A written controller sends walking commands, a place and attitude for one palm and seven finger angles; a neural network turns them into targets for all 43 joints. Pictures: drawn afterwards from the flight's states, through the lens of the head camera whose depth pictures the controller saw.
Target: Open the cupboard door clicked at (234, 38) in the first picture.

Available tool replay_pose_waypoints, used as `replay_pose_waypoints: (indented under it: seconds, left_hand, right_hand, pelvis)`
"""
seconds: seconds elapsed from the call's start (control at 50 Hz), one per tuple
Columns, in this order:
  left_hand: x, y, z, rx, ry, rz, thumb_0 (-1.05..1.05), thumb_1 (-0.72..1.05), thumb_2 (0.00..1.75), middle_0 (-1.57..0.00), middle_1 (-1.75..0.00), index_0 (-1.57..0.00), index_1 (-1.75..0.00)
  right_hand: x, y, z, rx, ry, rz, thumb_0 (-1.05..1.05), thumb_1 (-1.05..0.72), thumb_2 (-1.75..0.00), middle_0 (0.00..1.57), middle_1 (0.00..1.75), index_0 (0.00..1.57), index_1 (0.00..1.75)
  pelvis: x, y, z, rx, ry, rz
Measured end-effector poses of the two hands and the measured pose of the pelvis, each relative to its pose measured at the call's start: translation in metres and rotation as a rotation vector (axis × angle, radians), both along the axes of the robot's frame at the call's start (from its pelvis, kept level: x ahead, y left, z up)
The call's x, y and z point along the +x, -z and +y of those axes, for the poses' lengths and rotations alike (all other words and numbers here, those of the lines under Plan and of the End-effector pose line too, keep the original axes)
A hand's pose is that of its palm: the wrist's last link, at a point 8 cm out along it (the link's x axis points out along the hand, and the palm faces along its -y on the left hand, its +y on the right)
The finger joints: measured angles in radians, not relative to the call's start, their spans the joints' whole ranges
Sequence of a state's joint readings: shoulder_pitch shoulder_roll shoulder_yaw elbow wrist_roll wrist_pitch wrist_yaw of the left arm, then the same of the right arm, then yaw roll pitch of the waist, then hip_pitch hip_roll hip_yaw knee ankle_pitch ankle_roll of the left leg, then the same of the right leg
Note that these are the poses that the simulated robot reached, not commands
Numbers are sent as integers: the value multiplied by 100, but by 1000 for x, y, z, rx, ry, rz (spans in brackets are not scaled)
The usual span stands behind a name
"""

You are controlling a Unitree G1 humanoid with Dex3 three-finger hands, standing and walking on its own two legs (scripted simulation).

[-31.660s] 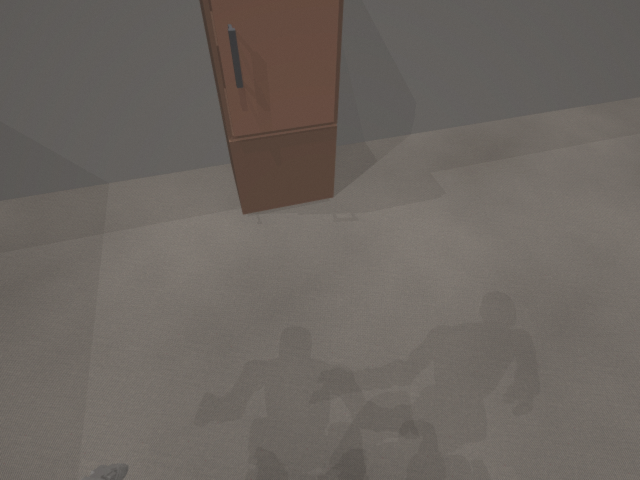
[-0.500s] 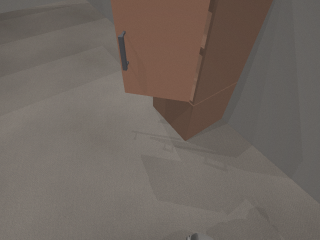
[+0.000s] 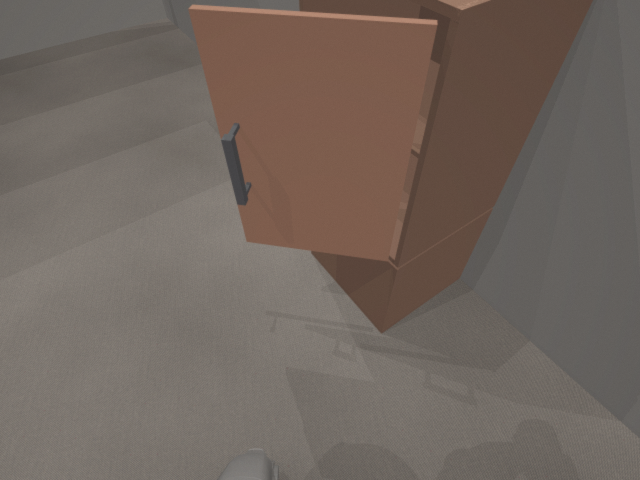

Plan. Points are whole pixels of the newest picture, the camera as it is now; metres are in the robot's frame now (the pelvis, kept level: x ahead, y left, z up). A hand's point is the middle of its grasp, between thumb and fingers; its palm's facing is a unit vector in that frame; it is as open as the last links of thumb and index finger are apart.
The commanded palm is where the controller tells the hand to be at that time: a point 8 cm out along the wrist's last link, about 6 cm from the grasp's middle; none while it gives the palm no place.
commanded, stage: take the last steps up to it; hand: left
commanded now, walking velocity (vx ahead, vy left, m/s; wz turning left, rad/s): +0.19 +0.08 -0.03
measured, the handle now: (238, 165) +0.70 +0.24 -0.06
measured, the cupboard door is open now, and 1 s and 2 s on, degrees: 44 44 44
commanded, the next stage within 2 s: come to a stop and stand still in 0.06 s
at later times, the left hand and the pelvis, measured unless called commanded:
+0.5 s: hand (180, 429) +0.21 +0.24 -0.18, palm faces -0.02 -0.97 -0.23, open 7.4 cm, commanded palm none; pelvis +0.11 +0.05 -0.01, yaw -3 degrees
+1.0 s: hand out of the picture +0.14 +0.21 -0.19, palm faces +0.02 -0.98 -0.19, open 7.3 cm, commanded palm none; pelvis +0.09 +0.03 -0.01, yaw -2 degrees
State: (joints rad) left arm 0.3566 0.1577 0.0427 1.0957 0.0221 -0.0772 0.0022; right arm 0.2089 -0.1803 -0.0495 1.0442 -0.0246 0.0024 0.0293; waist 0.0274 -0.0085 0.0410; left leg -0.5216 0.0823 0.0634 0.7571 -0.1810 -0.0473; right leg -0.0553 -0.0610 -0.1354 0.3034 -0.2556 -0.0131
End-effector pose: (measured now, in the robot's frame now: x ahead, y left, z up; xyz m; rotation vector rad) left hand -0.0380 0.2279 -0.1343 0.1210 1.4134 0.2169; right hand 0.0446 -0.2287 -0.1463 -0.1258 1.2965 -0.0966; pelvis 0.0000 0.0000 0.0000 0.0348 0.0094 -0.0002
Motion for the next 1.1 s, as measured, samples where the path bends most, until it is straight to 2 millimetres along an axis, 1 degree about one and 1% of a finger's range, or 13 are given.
replay_pose_waypoints:
  seconds: [0.08,0.14,0.2,0.3,0.36,0.42,0.5,0.58,0.68,0.82,0.88,0.96,1.1]
  left_hand:
    - [-6,11,11,-36,-55,97,0,92,90,-20,-30,-20,-30]
    - [1,29,26,-64,-68,160,0,91,90,-20,-30,-20,-30]
    - [28,40,42,-64,-36,177,1,91,90,-20,-30,-20,-30]
    - [111,37,60,-38,12,45,1,91,90,-19,-30,-20,-29]
    - [159,32,65,-28,56,-39,1,91,90,-19,-30,-20,-29]
    - [200,26,67,-10,96,-111,0,91,90,-19,-30,-20,-29]
    - [240,14,64,25,142,-188,0,91,90,-19,-30,-20,-29]
    - [260,6,53,67,179,-250,0,91,90,-19,-30,-20,-29]
    - [254,0,32,78,204,-241,0,91,90,-19,-30,-20,-29]
    - [224,4,12,22,173,-186,0,90,90,-20,-30,-20,-30]
    - [206,10,15,8,139,-162,0,91,90,-20,-30,-21,-30]
    - [183,23,29,-9,95,-119,0,91,90,-20,-30,-21,-30]
    - [146,26,44,-23,60,-34,0,91,90,-20,-30,-20,-30]
  right_hand:
    - [68,0,24,-13,-57,-65,1,-91,-90,20,30,20,30]
    - [115,7,42,-45,-81,-149,1,-91,-90,20,30,20,30]
    - [137,7,57,-69,-67,-184,1,-91,-90,20,30,20,30]
    - [138,2,74,-74,-31,-135,0,-92,-90,20,30,20,30]
    - [137,0,69,-89,1,-110,-1,-93,-90,20,30,21,30]
    - [130,0,59,-100,32,-82,-1,-93,-90,20,30,21,30]
    - [114,3,39,-107,71,-43,0,-92,-90,20,30,21,30]
    - [94,14,15,-96,110,-3,0,-91,-90,20,30,21,30]
    - [71,16,-6,-83,147,65,1,-91,-90,20,30,20,30]
    - [58,7,-4,-66,138,100,1,-91,-90,20,30,20,30]
    - [60,4,3,-69,117,92,1,-91,-90,20,30,20,30]
    - [62,5,15,-86,82,67,1,-91,-90,20,30,20,30]
    - [70,-2,37,-83,37,48,1,-91,-90,20,30,20,30]
  pelvis:
    - [34,7,22,-15,-4,-6]
    - [62,25,44,-49,14,-8]
    - [77,30,55,-26,28,-17]
    - [96,20,63,-17,37,-9]
    - [103,16,64,-25,47,-5]
    - [106,15,60,-32,55,-3]
    - [108,15,50,-38,59,3]
    - [109,20,32,-23,60,10]
    - [107,16,18,-14,63,3]
    - [104,8,13,-2,64,-8]
    - [100,8,16,-5,57,-10]
    - [94,14,26,-36,41,-11]
    - [91,9,38,-34,47,-5]
